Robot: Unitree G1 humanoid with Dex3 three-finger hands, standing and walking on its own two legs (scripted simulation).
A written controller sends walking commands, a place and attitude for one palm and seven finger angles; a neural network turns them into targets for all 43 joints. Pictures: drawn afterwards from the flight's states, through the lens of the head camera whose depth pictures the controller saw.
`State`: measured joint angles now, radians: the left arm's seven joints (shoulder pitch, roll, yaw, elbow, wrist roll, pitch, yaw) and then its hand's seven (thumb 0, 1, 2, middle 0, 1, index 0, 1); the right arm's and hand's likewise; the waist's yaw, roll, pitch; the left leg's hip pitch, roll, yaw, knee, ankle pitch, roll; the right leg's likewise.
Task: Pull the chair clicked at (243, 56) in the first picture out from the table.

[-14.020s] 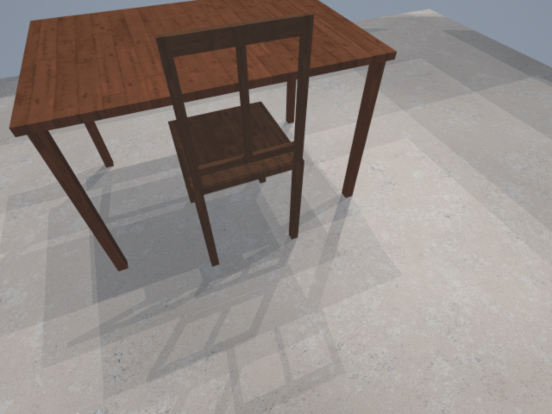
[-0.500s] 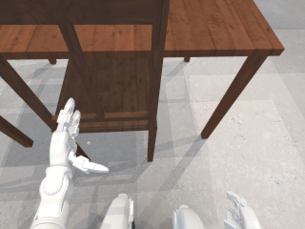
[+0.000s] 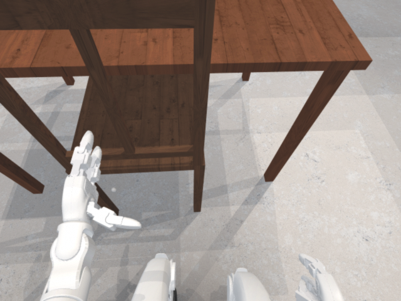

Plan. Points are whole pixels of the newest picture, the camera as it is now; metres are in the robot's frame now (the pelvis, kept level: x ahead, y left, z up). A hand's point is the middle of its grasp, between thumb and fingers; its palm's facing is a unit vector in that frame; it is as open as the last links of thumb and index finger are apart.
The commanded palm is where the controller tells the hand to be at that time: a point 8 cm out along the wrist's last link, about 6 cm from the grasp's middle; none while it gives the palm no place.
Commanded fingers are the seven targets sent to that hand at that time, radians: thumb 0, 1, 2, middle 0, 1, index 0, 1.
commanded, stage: aim the fingers beside a spindle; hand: left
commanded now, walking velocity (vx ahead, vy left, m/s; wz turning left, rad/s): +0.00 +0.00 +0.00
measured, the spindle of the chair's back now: (112, 107) +0.48 +0.21 +0.07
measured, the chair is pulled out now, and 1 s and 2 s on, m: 0.00 0.00 0.00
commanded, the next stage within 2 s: push the fingers through the gap in 0.28 s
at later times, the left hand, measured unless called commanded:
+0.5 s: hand (113, 190) +0.31 +0.18 +0.03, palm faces +0.11 -0.99 -0.03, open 16.9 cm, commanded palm +0.30 +0.23 +0.03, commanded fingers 0.00 -0.50 0.30 -0.06 -0.08 -0.06 -0.08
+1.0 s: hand (117, 161) +0.37 +0.19 +0.03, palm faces +0.12 -0.99 -0.03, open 16.9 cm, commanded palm +0.35 +0.23 +0.03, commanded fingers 0.00 -0.50 0.30 -0.06 -0.08 -0.06 -0.08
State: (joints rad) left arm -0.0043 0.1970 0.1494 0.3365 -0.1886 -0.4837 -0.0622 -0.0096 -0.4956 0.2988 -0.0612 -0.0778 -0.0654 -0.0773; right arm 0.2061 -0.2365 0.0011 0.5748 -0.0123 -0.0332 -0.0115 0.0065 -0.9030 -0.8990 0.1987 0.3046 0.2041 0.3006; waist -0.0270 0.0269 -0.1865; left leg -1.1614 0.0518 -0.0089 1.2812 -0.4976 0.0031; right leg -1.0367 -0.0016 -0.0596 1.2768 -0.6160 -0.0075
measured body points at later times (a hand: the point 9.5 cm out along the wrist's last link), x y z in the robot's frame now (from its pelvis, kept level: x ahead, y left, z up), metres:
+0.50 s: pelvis +0.00 +0.00 +0.00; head +0.10 +0.01 +0.44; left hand +0.30 +0.24 +0.03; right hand +0.16 -0.25 -0.11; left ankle +0.06 +0.12 -0.62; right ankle +0.00 -0.12 -0.62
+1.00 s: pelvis +0.00 +0.00 +0.00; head +0.11 +0.01 +0.44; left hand +0.36 +0.24 +0.03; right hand +0.12 -0.25 -0.11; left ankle +0.05 +0.12 -0.62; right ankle +0.00 -0.12 -0.62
